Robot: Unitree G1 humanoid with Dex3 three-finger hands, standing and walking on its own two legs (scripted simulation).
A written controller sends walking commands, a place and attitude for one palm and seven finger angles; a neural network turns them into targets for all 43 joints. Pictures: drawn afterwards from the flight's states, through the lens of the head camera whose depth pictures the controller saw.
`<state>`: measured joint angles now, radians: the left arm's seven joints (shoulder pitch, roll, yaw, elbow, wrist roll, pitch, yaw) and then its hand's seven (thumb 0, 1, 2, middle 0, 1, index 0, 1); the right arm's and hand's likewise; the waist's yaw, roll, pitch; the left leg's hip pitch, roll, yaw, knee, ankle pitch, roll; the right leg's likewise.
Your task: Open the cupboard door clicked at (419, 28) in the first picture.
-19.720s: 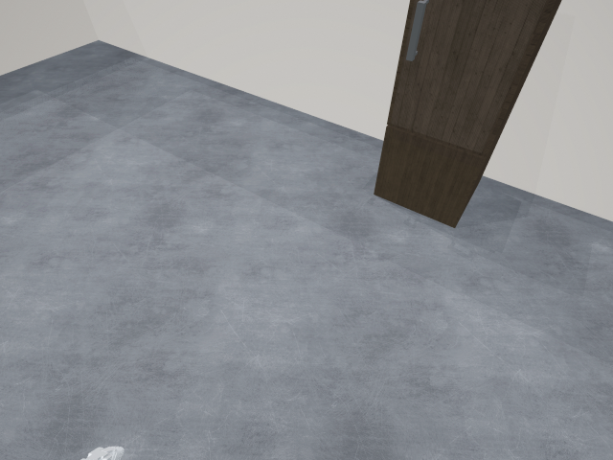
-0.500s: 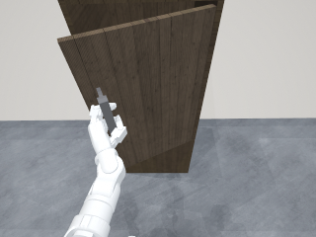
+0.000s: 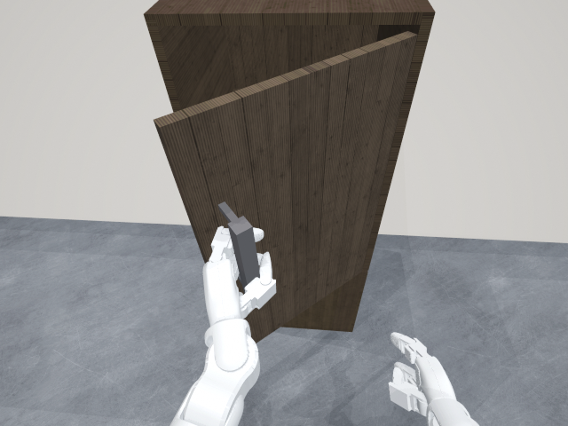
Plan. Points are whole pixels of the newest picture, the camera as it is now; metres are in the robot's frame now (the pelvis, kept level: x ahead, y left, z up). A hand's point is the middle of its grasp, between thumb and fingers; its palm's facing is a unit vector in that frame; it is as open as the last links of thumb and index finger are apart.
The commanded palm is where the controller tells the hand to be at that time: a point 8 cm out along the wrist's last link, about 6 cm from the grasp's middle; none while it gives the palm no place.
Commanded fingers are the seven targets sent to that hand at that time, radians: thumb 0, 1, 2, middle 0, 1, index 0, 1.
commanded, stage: open thumb and fingers to let go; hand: left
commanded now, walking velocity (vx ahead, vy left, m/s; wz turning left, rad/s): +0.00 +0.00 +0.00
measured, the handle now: (240, 256) +0.34 +0.08 +0.07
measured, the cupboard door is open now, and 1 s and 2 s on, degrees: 40 39 40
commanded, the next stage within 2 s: slide the hand sideways off the handle in 0.72 s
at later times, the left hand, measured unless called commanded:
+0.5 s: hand (262, 288) +0.29 +0.05 +0.08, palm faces +0.34 -0.94 -0.01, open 13.6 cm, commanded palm +0.24 +0.09 +0.07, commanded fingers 0.00 -0.50 0.30 -0.22 -0.75 -0.22 -0.75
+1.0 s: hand (252, 309) +0.26 +0.06 +0.07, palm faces -0.12 -0.99 -0.06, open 16.4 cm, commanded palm +0.24 +0.10 +0.07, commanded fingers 0.00 -0.50 0.30 -0.15 -0.30 -0.15 -0.30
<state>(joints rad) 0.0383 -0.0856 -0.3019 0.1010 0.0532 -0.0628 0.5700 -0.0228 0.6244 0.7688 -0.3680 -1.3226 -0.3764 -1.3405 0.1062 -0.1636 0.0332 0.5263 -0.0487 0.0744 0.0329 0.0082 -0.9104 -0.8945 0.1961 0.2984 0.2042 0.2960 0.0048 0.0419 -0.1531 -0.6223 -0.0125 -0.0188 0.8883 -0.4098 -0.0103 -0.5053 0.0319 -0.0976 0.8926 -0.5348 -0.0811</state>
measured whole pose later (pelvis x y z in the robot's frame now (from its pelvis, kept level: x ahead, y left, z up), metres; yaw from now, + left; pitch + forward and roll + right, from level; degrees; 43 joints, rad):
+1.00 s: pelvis -0.02 +0.01 +0.00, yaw +0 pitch +7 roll +1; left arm 0.05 0.07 -0.23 0.15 -0.05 -0.26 0.10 -0.01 -0.50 0.30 -0.17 -0.35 -0.10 -0.36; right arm 0.22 -0.20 0.03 0.52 -0.01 0.05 0.01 0.01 -0.91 -0.89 0.20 0.30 0.21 0.30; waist 0.00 0.05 -0.11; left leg -0.64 -0.02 -0.02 0.88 -0.37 0.00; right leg -0.53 0.02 -0.10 0.90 -0.51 -0.07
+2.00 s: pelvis -0.01 +0.02 -0.01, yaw -1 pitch +9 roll -1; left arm 0.52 0.16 -0.06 -0.23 -0.16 -0.29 -0.08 -0.01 -0.50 0.30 -0.16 -0.30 -0.15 -0.30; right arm 0.27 -0.23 0.02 0.43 0.01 -0.04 -0.02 0.01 -0.91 -0.89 0.20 0.30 0.21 0.30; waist 0.00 0.04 -0.13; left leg -0.69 -0.01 -0.01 0.96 -0.42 0.02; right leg -0.57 0.03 -0.08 0.95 -0.53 -0.06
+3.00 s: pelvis +0.00 +0.04 +0.04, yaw -1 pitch -1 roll -1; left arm 0.56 0.32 0.15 -0.42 -0.06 -0.05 0.12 0.00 0.04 0.53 -0.18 -0.30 -0.18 -0.31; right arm 0.21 -0.22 0.07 0.57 0.01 -0.08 -0.08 0.01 -0.91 -0.89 0.20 0.30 0.21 0.30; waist 0.06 0.06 -0.03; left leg -0.27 -0.04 0.01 0.55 -0.26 0.05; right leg -0.14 0.01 -0.06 0.51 -0.35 -0.02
